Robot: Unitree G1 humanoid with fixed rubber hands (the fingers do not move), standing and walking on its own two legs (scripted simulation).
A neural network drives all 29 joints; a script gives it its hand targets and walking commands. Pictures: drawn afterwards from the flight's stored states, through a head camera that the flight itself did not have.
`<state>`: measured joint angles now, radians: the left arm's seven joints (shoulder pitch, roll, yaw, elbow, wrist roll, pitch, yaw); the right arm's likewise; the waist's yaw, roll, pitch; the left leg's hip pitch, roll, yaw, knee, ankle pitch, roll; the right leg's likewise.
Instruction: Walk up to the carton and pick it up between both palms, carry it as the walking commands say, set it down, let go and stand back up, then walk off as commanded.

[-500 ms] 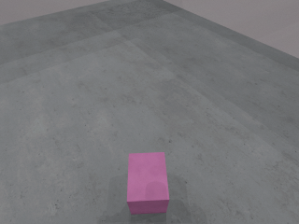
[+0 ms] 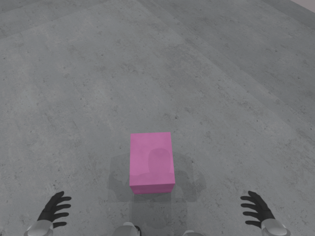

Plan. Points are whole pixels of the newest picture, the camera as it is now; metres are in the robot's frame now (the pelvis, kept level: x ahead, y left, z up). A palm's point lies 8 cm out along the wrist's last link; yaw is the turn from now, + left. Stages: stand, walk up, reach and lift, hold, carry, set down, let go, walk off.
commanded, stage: reach and lift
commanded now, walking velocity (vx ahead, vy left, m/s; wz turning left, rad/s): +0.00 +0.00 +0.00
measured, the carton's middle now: (151, 164) +0.47 +0.04 -0.62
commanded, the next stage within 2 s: none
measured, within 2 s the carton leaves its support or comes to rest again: neither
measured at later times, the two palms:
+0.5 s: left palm (66, 186) +0.26 +0.28 -0.14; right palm (233, 179) +0.29 -0.22 -0.15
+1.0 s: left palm (92, 147) +0.41 +0.24 -0.20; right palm (208, 142) +0.43 -0.17 -0.20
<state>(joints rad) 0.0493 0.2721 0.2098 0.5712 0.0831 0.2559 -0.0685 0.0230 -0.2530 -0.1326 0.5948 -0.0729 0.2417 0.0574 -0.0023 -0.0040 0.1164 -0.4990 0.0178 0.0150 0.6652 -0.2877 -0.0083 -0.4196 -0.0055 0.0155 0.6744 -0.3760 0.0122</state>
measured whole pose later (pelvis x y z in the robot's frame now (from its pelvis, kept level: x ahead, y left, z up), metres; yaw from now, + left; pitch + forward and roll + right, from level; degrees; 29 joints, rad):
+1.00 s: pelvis -0.06 +0.01 -0.09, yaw -1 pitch +42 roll -1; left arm -0.99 0.26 0.31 0.80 -0.02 0.22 0.01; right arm -1.05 -0.27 -0.25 0.87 0.02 0.21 -0.03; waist 0.05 -0.01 -0.02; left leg -1.49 0.01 0.00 0.99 -0.24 0.01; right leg -1.42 0.01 0.03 1.04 -0.36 0.04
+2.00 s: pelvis -0.11 +0.01 -0.27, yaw -3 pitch +37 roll -1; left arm -1.44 0.44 0.23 0.74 -0.19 0.25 0.10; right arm -1.48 -0.39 -0.09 0.73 0.21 0.29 -0.18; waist 0.06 -0.02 0.53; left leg -1.97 -0.01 -0.06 1.81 -0.48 -0.04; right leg -1.89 0.08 0.04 1.86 -0.61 0.05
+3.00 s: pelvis -0.12 +0.00 -0.38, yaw -4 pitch +35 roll +1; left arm -1.57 0.43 0.13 1.16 -0.27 0.09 0.09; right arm -1.65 -0.37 0.02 1.13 0.22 0.15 -0.15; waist 0.08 -0.03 0.52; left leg -2.24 0.03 -0.03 2.13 -0.50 -0.04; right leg -2.19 0.07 0.04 2.21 -0.63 0.03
